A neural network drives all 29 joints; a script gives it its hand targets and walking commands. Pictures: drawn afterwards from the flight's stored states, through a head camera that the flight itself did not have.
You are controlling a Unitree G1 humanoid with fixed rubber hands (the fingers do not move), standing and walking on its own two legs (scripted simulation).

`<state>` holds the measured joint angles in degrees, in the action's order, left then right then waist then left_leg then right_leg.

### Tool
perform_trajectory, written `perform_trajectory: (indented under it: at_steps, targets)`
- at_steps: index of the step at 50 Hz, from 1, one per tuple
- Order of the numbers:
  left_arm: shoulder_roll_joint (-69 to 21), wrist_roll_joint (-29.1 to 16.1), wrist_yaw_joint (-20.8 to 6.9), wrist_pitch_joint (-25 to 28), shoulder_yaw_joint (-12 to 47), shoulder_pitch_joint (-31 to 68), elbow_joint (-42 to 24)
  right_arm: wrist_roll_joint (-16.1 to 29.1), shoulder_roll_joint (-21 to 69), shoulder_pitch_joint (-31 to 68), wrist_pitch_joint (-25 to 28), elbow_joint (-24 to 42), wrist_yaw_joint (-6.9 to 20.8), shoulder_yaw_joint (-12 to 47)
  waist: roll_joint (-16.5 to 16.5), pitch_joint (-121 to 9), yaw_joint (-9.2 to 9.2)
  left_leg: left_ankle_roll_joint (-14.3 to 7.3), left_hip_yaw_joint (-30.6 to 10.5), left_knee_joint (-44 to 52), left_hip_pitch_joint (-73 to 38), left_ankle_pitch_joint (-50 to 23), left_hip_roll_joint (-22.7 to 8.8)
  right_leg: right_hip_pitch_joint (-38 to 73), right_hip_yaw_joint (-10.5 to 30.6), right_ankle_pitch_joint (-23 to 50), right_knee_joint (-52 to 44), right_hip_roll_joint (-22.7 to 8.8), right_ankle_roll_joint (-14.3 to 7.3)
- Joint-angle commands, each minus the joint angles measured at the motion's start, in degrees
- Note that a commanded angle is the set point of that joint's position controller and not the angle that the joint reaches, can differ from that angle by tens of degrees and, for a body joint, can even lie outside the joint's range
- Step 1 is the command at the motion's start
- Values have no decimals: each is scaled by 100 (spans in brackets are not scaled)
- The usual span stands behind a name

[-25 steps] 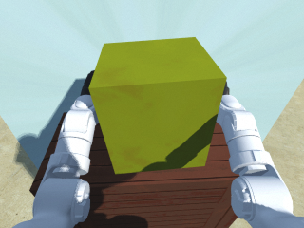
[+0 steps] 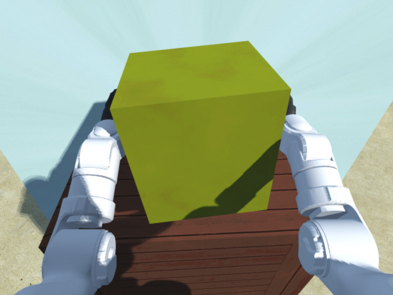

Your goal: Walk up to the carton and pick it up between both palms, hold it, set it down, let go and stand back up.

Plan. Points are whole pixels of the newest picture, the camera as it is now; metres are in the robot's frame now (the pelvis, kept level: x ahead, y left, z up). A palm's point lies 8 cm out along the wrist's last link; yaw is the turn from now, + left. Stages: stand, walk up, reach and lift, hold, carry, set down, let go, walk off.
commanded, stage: reach and lift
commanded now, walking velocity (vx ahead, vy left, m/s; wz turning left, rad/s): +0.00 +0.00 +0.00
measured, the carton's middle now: (199, 132) +0.40 +0.00 +0.18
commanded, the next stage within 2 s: hold in 0.14 s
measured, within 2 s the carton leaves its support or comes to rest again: neither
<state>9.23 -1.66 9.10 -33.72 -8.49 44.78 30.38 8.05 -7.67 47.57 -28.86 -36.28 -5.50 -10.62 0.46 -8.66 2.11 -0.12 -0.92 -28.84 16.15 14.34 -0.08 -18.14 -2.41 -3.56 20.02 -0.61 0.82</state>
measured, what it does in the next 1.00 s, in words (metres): stands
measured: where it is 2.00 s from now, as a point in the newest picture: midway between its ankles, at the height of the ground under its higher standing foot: outside the picture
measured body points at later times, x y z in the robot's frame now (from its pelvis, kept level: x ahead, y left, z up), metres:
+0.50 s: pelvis -0.01 +0.00 +0.00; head -0.07 +0.01 +0.45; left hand +0.39 +0.18 +0.22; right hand +0.40 -0.17 +0.24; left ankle +0.01 +0.11 -0.74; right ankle +0.07 -0.13 -0.74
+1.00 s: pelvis -0.01 +0.00 +0.00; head -0.07 +0.01 +0.45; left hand +0.39 +0.18 +0.22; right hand +0.40 -0.16 +0.24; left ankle +0.01 +0.11 -0.74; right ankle +0.07 -0.13 -0.74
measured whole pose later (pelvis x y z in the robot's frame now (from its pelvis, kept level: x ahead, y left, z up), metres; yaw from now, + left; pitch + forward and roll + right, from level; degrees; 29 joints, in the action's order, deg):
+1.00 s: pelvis -0.01 +0.00 +0.00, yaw +0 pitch +1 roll -1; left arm 10.2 -1.6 8.4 -39.7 -10.4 46.7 29.1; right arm 9.0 -8.1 53.5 -33.5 -39.4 -6.7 -10.6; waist 0.5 -10.2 2.1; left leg -0.1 -1.2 -28.8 16.1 13.8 -0.1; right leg -18.1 -2.4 -3.1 20.0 -0.5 0.5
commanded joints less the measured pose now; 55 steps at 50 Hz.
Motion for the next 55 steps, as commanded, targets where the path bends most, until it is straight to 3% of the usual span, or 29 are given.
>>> perform_trajectory:
  at_steps: [1, 4, 5, 6, 10, 11, 12, 15, 19, 20, 21, 23, 26, 28, 30, 32, 34, 35, 37, 39, 41, 43, 44, 46, 47, 49, 50, 51, 55]
  targets:
    - [-4794, -635, -962, 130, 2254, 5642, -2401, 1206, 3869, 5348, 373, 1612, 814, 2471, -692, -3292, 357, 388, -634, 1035, -101, -1634, -35, 2609, 366, 504, 3, 365, -192]
    - [-4715, -594, -983, 30, 2101, 5282, -1816, 1236, 3754, 5552, 344, 1793, 793, 2473, -607, -3043, 275, 299, -518, 1053, 10, -1351, 13, 2496, 405, 346, -56, 330, -221]
    - [-4787, -610, -974, 55, 2151, 5398, -2000, 1277, 3939, 5785, 360, 2056, 783, 2636, -508, -3216, 133, 276, -532, 1025, 104, -1365, 23, 2618, 392, 431, -35, 346, -215]
    - [-4834, -713, -969, 28, 2321, 5442, -2428, 1299, 3893, 5498, 307, 1972, 768, 2567, -743, -3448, 336, 354, -632, 990, -80, -1723, -15, 2729, 388, 743, 63, 395, -235]
    - [-4658, -626, -958, -7, 2217, 5783, -2724, 1359, 3972, 5235, 130, 1768, 741, 2748, -706, -3429, 280, 334, -603, 999, 45, -1567, -24, 2828, 409, 705, 77, 381, -167]
    - [-4838, -850, -931, -4, 2452, 5727, -2878, 1530, 4057, 5645, 220, 2354, 756, 2816, -717, -3957, 182, 339, -613, 946, -154, -1830, 20, 2877, 447, 935, 107, 367, -162]
    - [-4605, -616, -905, -68, 2159, 5656, -2338, 1430, 3966, 5481, 104, 1738, 768, 2718, -745, -3071, 108, 275, -531, 1098, 121, -1229, 70, 2599, 427, 337, -50, 316, -184]
    - [-4591, -570, -968, -137, 2006, 5670, -2101, 1252, 3953, 5475, 28, 1572, 753, 2507, -513, -2854, 159, 221, -510, 1271, 408, -688, 19, 2681, 377, 135, -50, 366, -213]
    - [-4432, -556, -1012, -194, 1861, 5710, -1892, 1382, 4139, 5839, 27, 1585, 753, 2607, -473, -2973, 32, 78, -499, 1347, 750, -292, 22, 2923, 416, 122, 66, 345, -205]
    - [-4624, -727, -1016, -120, 2105, 6004, -2436, 1356, 4161, 5686, 49, 1586, 758, 2495, -694, -3434, 191, 165, -561, 1243, 453, -542, -12, 2991, 442, 433, 149, 353, -227]
    - [-4533, -645, -1035, -171, 1985, 6036, -2067, 1302, 3917, 5635, -1, 1208, 758, 2372, -742, -2982, 224, 185, -564, 1265, 588, -361, -14, 2828, 471, 119, 65, 304, -208]
    - [-4499, -657, -1025, -162, 1935, 5758, -2360, 1412, 4129, 5482, -17, 1552, 768, 2525, -619, -3269, 159, 109, -535, 1252, 607, -590, 26, 3105, 443, 573, 131, 351, -190]
    - [-4288, -400, -1136, -252, 1586, 5872, -1512, 1173, 3995, 5683, -107, 1021, 718, 2276, -379, -2306, 154, 20, -504, 1481, 1037, 184, 16, 2932, 462, -199, -15, 293, -151]
    - [-4421, -615, -1140, -262, 1923, 5893, -2061, 1309, 4049, 5678, -32, 1210, 717, 2380, -679, -2977, 237, 117, -516, 1375, 810, -274, 19, 3067, 422, 262, 103, 331, -171]
    - [-4308, -575, -1135, -200, 1769, 6072, -1872, 1347, 4192, 5886, -27, 1247, 768, 2361, -517, -2990, 81, 49, -517, 1423, 967, 44, -25, 3196, 464, 142, 125, 315, -166]
    - [-4481, -734, -1115, -204, 1997, 6019, -2047, 1342, 4044, 5608, -50, 1205, 723, 2319, -718, -3138, 284, 121, -574, 1290, 835, -388, 35, 3097, 476, 415, 133, 337, -178]
    - [-4209, -494, -1125, -210, 1705, 6198, -1809, 1268, 3984, 5570, -106, 644, 781, 2157, -790, -2597, 207, 97, -615, 1506, 940, 118, -32, 2970, 423, -57, 89, 304, -154]
    - [-4387, -574, -1133, -215, 1863, 5957, -2003, 1354, 4225, 5878, 30, 1310, 762, 2450, -674, -3179, 99, 109, -527, 1344, 731, -432, 12, 3210, 444, 403, 119, 311, -174]
    - [-4557, -721, -1141, -303, 2078, 5747, -1983, 1392, 3873, 5506, -72, 1281, 703, 2292, -710, -3070, 366, 295, -640, 1153, 553, -966, -19, 2998, 426, 659, 111, 353, -188]
    - [-4412, -638, -1127, -221, 1919, 5987, -1972, 1405, 4096, 5707, -70, 1316, 697, 2375, -676, -3021, 252, 213, -547, 1212, 744, -486, 37, 3041, 480, 374, 30, 297, -203]
    - [-4522, -731, -1132, -268, 2067, 5764, -2490, 1528, 4118, 5545, -51, 1739, 681, 2550, -711, -3521, 274, 261, -622, 1099, 270, -1406, 9, 3203, 432, 942, 143, 373, -192]
    - [-4331, -600, -1115, -229, 1821, 6354, -2029, 1472, 3950, 5923, -151, 1250, 697, 2364, -686, -3023, 212, 183, -593, 1254, 628, -414, 23, 2925, 469, 56, -3, 283, -197]
    - [-4371, -653, -1130, -253, 1803, 5851, -2043, 1435, 4149, 5608, -127, 1327, 708, 2426, -510, -2986, 184, 105, -531, 1313, 751, -417, 32, 3105, 405, 289, 67, 336, -204]
    - [-4517, -739, -1123, -298, 2057, 5865, -2346, 1522, 4004, 5628, -128, 1573, 664, 2488, -810, -3366, 272, 281, -595, 1113, 510, -1134, -6, 3146, 435, 777, 144, 373, -235]
    - [-4348, -530, -1147, -310, 1784, 6219, -1739, 1354, 3880, 5750, -228, 922, 682, 2242, -746, -2484, 312, 231, -619, 1323, 851, -176, -11, 2840, 469, -70, 19, 301, -242]
    - [-4326, -619, -1163, -254, 1768, 5959, -2044, 1389, 4149, 5751, -96, 1308, 717, 2404, -566, -3004, 195, 126, -530, 1327, 712, -487, 14, 3189, 378, 437, 81, 344, -232]
    - [-4128, -393, -1203, -324, 1437, 5963, -1519, 1337, 3906, 5679, -226, 695, 711, 2154, -540, -2413, 217, 107, -522, 1440, 925, 13, 23, 2911, 437, -94, 1, 286, -226]
    - [-4328, -651, -1204, -240, 1764, 5981, -2103, 1433, 4126, 5784, -83, 1378, 706, 2375, -454, -3311, 162, 107, -517, 1293, 726, -521, 17, 3326, 462, 514, 103, 322, -198]
    - [-4325, -673, -1158, -254, 1905, 6180, -2254, 1390, 4086, 5657, -120, 1343, 685, 2335, -637, -3305, 250, 205, -559, 1238, 762, -444, 8, 3161, 459, 384, 150, 354, -181]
